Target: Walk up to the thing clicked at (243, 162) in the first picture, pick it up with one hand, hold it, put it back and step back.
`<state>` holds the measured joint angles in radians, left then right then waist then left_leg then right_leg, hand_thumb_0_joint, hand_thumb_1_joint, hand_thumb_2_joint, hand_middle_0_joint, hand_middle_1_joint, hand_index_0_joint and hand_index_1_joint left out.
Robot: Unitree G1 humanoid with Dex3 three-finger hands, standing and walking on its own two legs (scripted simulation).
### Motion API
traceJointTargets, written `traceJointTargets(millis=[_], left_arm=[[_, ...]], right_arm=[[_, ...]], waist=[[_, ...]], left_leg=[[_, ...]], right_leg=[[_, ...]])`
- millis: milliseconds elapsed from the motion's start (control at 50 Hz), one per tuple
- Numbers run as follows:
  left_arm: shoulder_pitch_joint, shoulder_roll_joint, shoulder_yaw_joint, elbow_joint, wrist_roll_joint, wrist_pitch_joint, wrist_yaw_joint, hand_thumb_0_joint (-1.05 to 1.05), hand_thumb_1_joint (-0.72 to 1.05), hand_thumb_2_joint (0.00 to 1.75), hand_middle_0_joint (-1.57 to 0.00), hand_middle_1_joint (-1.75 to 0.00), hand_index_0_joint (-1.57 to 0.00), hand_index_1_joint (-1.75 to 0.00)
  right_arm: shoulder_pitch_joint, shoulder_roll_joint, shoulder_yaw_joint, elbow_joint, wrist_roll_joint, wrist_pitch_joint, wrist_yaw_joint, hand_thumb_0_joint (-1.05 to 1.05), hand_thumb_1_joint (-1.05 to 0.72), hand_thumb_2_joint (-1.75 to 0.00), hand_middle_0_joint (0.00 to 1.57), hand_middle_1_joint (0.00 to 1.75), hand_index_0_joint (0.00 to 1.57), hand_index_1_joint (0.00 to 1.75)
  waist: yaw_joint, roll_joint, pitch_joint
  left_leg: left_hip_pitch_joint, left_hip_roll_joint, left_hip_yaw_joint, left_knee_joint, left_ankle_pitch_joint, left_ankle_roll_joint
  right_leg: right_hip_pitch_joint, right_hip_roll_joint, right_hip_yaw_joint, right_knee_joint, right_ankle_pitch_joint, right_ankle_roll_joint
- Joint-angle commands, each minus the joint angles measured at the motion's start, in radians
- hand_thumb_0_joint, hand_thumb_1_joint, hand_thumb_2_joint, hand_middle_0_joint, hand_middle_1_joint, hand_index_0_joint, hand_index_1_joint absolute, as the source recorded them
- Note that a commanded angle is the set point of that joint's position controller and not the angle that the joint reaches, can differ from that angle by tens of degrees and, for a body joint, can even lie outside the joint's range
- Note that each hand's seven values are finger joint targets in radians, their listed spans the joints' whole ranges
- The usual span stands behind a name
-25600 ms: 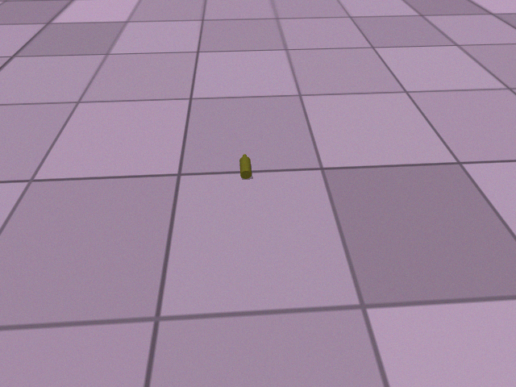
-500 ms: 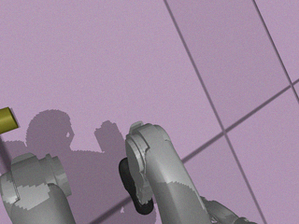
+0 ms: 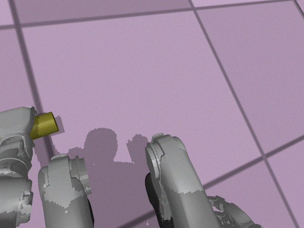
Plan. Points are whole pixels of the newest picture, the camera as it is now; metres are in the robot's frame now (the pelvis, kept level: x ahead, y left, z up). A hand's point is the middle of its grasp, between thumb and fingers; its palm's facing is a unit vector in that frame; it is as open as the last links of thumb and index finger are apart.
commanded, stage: settle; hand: left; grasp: from above
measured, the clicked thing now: (24, 131) +0.41 +0.28 -0.22
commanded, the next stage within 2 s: lift in 0.20 s
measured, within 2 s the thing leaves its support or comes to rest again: neither
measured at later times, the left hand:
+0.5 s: hand (12, 132) +0.39 +0.28 -0.14, palm faces -0.44 -0.11 -0.89, open 9.0 cm
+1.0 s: hand out of the picture +0.34 +0.29 +0.01, palm faces -0.43 -0.14 -0.89, open 9.0 cm
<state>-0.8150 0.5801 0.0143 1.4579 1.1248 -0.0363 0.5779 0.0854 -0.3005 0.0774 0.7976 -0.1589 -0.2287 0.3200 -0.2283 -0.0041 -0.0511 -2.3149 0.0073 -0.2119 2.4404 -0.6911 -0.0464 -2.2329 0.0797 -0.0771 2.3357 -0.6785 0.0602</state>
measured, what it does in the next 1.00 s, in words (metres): rises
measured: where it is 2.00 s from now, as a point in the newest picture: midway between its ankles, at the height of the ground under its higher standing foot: (127, 225)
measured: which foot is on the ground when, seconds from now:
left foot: down 0.00-1.00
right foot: down 0.00-1.00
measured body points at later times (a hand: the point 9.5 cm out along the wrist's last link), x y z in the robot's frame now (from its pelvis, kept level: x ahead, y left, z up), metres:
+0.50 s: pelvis +0.00 -0.01 +0.03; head +0.20 +0.05 +0.43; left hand +0.41 +0.28 -0.08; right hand +0.09 -0.28 -0.09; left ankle +0.07 +0.14 -0.29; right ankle +0.11 -0.13 -0.29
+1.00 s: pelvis +0.00 +0.00 +0.14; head +0.17 +0.05 +0.55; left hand +0.36 +0.29 +0.06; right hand +0.15 -0.26 +0.02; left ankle +0.07 +0.14 -0.29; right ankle +0.11 -0.13 -0.29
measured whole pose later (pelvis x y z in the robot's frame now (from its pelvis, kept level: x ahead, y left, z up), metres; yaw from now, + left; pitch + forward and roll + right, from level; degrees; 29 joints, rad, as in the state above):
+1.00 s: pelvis +0.00 +0.00 +0.14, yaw +7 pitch +33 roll -5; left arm -0.46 0.48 -0.09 0.81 1.03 0.02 0.22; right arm 0.14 -0.25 -0.04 0.68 -0.01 0.00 0.04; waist -0.10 0.04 -0.20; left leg -1.92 0.00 -0.11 1.98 -0.63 -0.03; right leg -1.86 0.02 -0.02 1.94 -0.66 0.04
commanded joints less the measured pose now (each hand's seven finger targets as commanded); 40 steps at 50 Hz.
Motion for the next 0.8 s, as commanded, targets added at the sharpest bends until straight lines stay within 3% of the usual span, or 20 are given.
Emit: traceJointTargets(millis=[0,40,140,260,280,300,320,400,460,520,560,600,620,660,680,780], left_arm=[[-0.304,0.182,0.005,-0.193,-0.009,-0.014,-0.026,0.00,0.85,0.54,-1.21,-0.45,-1.22,-0.45],[-0.313,0.166,-0.003,-0.211,-0.005,-0.024,-0.050,0.00,0.88,0.56,-1.23,-0.47,-1.24,-0.46],[-0.328,0.195,0.017,-0.251,0.010,-0.046,-0.083,0.00,0.86,0.59,-1.22,-0.46,-1.22,-0.46],[-0.336,0.204,0.032,-0.308,0.027,-0.060,-0.093,0.00,0.85,0.64,-1.22,-0.46,-1.21,-0.47],[-0.328,0.194,0.025,-0.292,0.029,-0.059,-0.093,0.00,0.93,0.56,-1.28,-0.52,-1.29,-0.50],[-0.329,0.191,0.025,-0.297,0.032,-0.058,-0.094,0.00,0.85,0.60,-1.20,-0.44,-1.21,-0.42],[-0.342,0.203,0.033,-0.312,0.033,-0.058,-0.097,0.00,0.93,0.59,-1.28,-0.49,-1.29,-0.48],[-0.288,0.193,0.035,-0.349,0.002,-0.036,-0.126,0.00,0.90,0.60,-1.24,-0.43,-1.24,-0.43],[-0.294,0.189,0.018,-0.405,-0.012,-0.031,-0.167,0.00,0.89,0.62,-1.24,-0.42,-1.24,-0.43],[-0.224,0.196,0.032,-0.473,-0.022,-0.032,-0.194,0.00,0.86,0.63,-1.23,-0.41,-1.22,-0.42],[-0.190,0.169,0.010,-0.509,-0.028,-0.029,-0.212,0.00,0.86,0.60,-1.22,-0.42,-1.22,-0.42],[-0.193,0.199,0.025,-0.566,-0.027,-0.028,-0.224,0.00,0.87,0.60,-1.23,-0.40,-1.22,-0.41],[-0.159,0.169,0.007,-0.571,-0.032,-0.023,-0.235,0.00,0.84,0.60,-1.20,-0.42,-1.20,-0.42],[-0.140,0.201,0.030,-0.626,-0.037,-0.021,-0.240,0.00,0.84,0.61,-1.20,-0.43,-1.19,-0.43],[-0.104,0.160,0.012,-0.616,-0.042,-0.014,-0.246,0.00,0.83,0.61,-1.19,-0.42,-1.19,-0.43],[-0.065,0.162,-0.005,-0.731,-0.060,0.011,-0.277,0.00,0.81,0.63,-1.18,-0.44,-1.18,-0.45]], right_arm=[[0.194,-0.247,-0.095,-0.018,0.022,0.022,-0.042,0.00,-0.91,-0.91,0.20,0.30,0.20,0.30],[0.201,-0.242,-0.101,-0.024,0.026,0.040,-0.060,0.00,-0.91,-0.90,0.20,0.30,0.20,0.30],[0.208,-0.226,-0.112,-0.040,0.029,0.080,-0.100,0.00,-0.90,-0.90,0.20,0.30,0.20,0.30],[0.224,-0.215,-0.125,-0.045,0.038,0.114,-0.141,0.00,-0.90,-0.90,0.20,0.30,0.20,0.30],[0.220,-0.213,-0.125,-0.048,0.036,0.118,-0.148,0.00,-0.93,-0.91,0.20,0.30,0.20,0.30],[0.226,-0.212,-0.129,-0.049,0.038,0.122,-0.154,0.00,-0.88,-0.89,0.20,0.30,0.20,0.30],[0.229,-0.217,-0.132,-0.048,0.041,0.124,-0.160,0.00,-0.93,-0.91,0.20,0.30,0.20,0.30],[0.232,-0.212,-0.146,-0.057,0.053,0.137,-0.175,0.00,-0.91,-0.90,0.20,0.30,0.20,0.30],[0.237,-0.206,-0.155,-0.066,0.062,0.146,-0.185,0.00,-0.91,-0.90,0.20,0.30,0.20,0.30],[0.229,-0.201,-0.166,-0.081,0.076,0.159,-0.197,0.00,-0.91,-0.90,0.20,0.30,0.20,0.30],[0.229,-0.193,-0.169,-0.095,0.083,0.166,-0.205,0.00,-0.90,-0.90,0.20,0.30,0.20,0.30],[0.228,-0.193,-0.175,-0.106,0.092,0.173,-0.216,0.00,-0.90,-0.90,0.20,0.30,0.20,0.30],[0.230,-0.183,-0.175,-0.112,0.094,0.178,-0.222,0.00,-0.91,-0.90,0.20,0.30,0.20,0.30],[0.224,-0.182,-0.179,-0.125,0.103,0.183,-0.236,0.00,-0.90,-0.90,0.20,0.30,0.20,0.30],[0.221,-0.176,-0.178,-0.127,0.106,0.185,-0.241,0.00,-0.90,-0.90,0.20,0.30,0.20,0.30],[0.205,-0.171,-0.187,-0.161,0.127,0.197,-0.267,0.00,-0.90,-0.90,0.20,0.30,0.20,0.30]], waist=[[0.002,0.271,-0.674],[-0.005,0.240,-0.666],[0.012,0.202,-0.668],[0.033,0.254,-0.738],[0.027,0.234,-0.719],[0.031,0.223,-0.724],[0.033,0.241,-0.726],[0.063,0.265,-0.776],[0.057,0.256,-0.774],[0.085,0.245,-0.797],[0.084,0.224,-0.778],[0.085,0.210,-0.798],[0.084,0.197,-0.789],[0.102,0.186,-0.791],[0.096,0.174,-0.773],[0.112,0.194,-0.766]], left_leg=[[0.467,0.002,0.140,-0.269,0.153,0.067],[0.453,-0.004,0.149,-0.270,0.154,0.071],[0.452,-0.009,0.164,-0.288,0.120,0.073],[0.520,-0.012,0.176,-0.322,0.156,0.066],[0.511,-0.012,0.177,-0.320,0.147,0.068],[0.521,-0.012,0.179,-0.328,0.145,0.068],[0.530,-0.014,0.183,-0.334,0.144,0.068],[0.592,-0.017,0.188,-0.382,0.156,0.064],[0.596,-0.017,0.193,-0.394,0.158,0.069],[0.613,-0.021,0.195,-0.425,0.145,0.070],[0.630,-0.018,0.197,-0.450,0.142,0.071],[0.638,-0.020,0.195,-0.461,0.143,0.074],[0.635,-0.019,0.200,-0.469,0.144,0.075],[0.649,-0.021,0.202,-0.489,0.137,0.078],[0.655,-0.022,0.199,-0.509,0.127,0.076],[0.761,-0.021,0.187,-0.608,0.086,0.070]], right_leg=[[0.357,0.018,-0.084,-0.256,0.196,-0.099],[0.363,0.013,-0.078,-0.269,0.204,-0.094],[0.383,0.005,-0.052,-0.309,0.138,-0.097],[0.388,-0.008,-0.047,-0.309,0.173,-0.105],[0.384,-0.007,-0.045,-0.317,0.165,-0.103],[0.388,-0.008,-0.045,-0.326,0.165,-0.103],[0.371,-0.013,-0.049,-0.325,0.169,-0.103],[0.391,-0.019,-0.052,-0.338,0.183,-0.107],[0.423,-0.021,-0.040,-0.367,0.189,-0.105],[0.450,-0.022,-0.034,-0.391,0.167,-0.106],[0.476,-0.021,-0.032,-0.421,0.169,-0.103],[0.493,-0.022,-0.024,-0.438,0.168,-0.103],[0.517,-0.023,-0.017,-0.456,0.177,-0.098],[0.538,-0.024,-0.007,-0.489,0.156,-0.096],[0.533,-0.025,-0.012,-0.497,0.149,-0.096],[0.559,-0.026,-0.011,-0.565,0.106,-0.100]])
